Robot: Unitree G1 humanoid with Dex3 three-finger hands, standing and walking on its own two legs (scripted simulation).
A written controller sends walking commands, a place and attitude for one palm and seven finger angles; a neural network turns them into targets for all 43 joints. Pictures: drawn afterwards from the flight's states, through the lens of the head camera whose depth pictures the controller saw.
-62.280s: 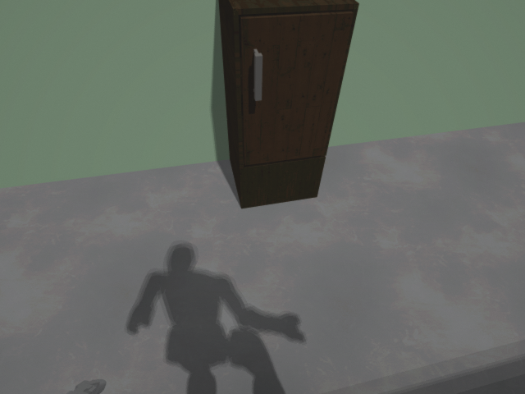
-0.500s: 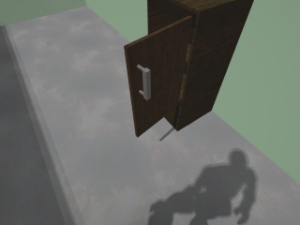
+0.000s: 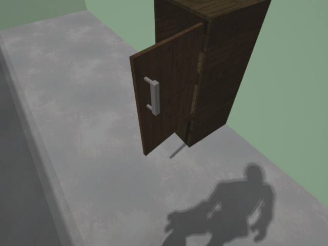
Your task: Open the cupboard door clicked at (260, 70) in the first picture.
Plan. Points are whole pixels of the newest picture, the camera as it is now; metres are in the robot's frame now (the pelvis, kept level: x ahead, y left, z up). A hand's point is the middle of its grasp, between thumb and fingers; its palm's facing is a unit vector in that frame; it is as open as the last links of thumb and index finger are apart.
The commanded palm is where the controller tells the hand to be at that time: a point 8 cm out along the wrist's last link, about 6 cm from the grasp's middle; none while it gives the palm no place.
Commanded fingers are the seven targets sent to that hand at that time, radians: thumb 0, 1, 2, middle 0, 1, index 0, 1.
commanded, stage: look to check the result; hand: left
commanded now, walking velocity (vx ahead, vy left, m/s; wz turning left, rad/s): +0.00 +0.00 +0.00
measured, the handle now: (151, 96) +0.64 +0.08 -0.04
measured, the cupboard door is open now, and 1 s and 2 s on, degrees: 99 99 99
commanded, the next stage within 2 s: stand and wait in 0.54 s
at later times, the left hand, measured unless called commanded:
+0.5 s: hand out of the picture +0.05 +0.22 -0.17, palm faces +0.00 -0.96 -0.29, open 7.4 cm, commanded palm none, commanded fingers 0.00 0.90 0.90 -0.20 -0.30 -0.20 -0.30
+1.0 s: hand out of the picture +0.07 +0.23 -0.16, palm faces -0.02 -0.95 -0.30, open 7.4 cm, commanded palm none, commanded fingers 0.00 0.90 0.90 -0.20 -0.30 -0.20 -0.30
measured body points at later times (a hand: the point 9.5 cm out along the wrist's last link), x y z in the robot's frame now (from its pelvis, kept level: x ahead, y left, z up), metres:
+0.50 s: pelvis +0.01 +0.00 +0.00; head +0.03 +0.00 +0.45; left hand +0.05 +0.27 -0.14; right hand +0.06 -0.25 -0.15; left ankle +0.02 +0.12 -0.75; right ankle -0.03 -0.08 -0.75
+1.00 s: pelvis +0.01 +0.01 +0.00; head +0.04 +0.00 +0.45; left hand +0.07 +0.28 -0.14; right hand +0.06 -0.26 -0.15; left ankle +0.02 +0.12 -0.75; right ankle -0.03 -0.08 -0.75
